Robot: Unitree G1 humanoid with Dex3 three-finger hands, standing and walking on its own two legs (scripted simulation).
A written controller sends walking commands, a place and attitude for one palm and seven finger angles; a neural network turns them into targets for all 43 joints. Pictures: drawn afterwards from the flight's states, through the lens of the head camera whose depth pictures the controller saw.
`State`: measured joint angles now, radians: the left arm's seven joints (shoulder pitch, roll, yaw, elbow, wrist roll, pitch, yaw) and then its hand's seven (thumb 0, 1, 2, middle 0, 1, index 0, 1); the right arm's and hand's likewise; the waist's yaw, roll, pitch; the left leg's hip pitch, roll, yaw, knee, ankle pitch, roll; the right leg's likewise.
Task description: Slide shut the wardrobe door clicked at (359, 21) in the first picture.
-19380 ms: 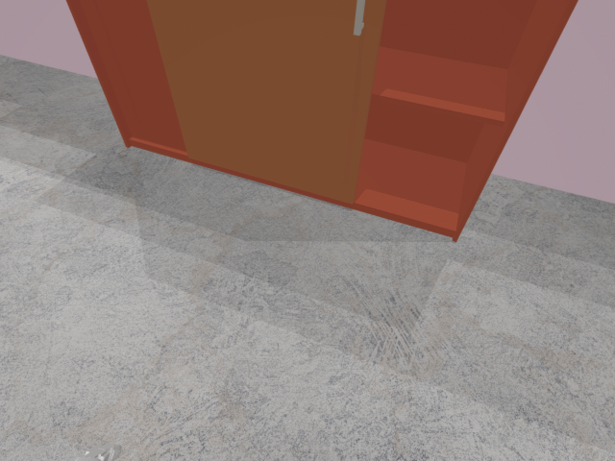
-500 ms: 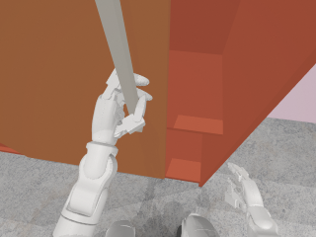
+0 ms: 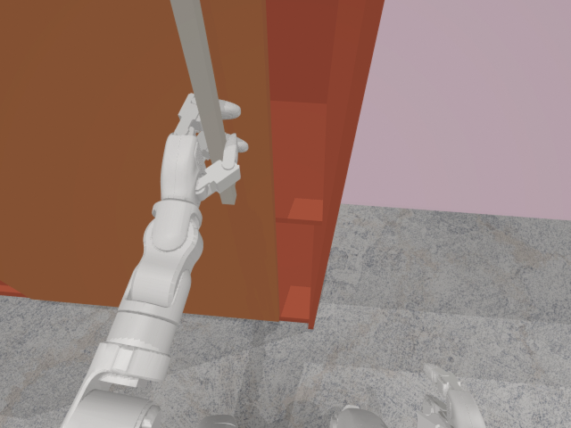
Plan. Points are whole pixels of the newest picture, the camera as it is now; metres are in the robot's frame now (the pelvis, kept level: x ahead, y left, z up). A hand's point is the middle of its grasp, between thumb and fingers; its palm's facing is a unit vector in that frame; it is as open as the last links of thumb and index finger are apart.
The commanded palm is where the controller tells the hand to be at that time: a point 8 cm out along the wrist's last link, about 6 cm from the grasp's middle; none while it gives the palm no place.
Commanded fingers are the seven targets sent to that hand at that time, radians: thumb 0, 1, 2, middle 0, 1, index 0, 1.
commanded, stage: step sideways, sliding the door along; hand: left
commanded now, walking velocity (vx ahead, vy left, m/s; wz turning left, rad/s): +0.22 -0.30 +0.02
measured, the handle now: (214, 102) +0.44 +0.14 +0.20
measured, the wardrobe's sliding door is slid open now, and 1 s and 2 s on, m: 0.10 0.00 0.00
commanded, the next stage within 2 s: stop walking and hold the door there in 1.28 s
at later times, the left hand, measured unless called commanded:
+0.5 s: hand (317, 169) +0.39 +0.01 +0.15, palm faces +0.22 -0.97 -0.07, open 6.0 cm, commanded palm +0.36 -0.01 +0.15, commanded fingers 0.00 0.90 0.90 -0.45 -1.40 -0.45 -1.40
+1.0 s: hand (328, 161) +0.41 +0.00 +0.15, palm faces +0.63 -0.77 -0.07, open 6.7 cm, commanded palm +0.36 -0.06 +0.15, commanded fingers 0.00 0.90 0.90 -0.45 -1.40 -0.45 -1.40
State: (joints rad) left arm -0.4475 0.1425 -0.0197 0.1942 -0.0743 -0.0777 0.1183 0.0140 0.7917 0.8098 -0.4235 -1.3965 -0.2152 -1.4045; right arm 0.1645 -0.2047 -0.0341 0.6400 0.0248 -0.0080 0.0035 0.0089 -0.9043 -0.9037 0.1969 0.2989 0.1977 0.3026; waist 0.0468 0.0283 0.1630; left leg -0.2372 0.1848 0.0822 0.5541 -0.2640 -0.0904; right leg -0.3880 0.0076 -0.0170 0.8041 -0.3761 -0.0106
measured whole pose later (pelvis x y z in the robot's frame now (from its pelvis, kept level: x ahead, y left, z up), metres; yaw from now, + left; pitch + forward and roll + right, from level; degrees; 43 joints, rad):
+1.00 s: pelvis +0.06 -0.33 -0.01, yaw +5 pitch -3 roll -2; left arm -0.45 0.31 0.31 0.17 -0.12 -0.03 0.24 -0.01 0.76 0.86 -0.35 -1.40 -0.06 -1.37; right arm 0.16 -0.24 -0.05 0.60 0.06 -0.10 0.02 0.01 -0.90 -0.90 0.20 0.30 0.20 0.30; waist 0.12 0.05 0.25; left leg -0.19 0.23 0.06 0.62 -0.35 -0.13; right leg -0.23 -0.01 -0.07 0.59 -0.27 0.02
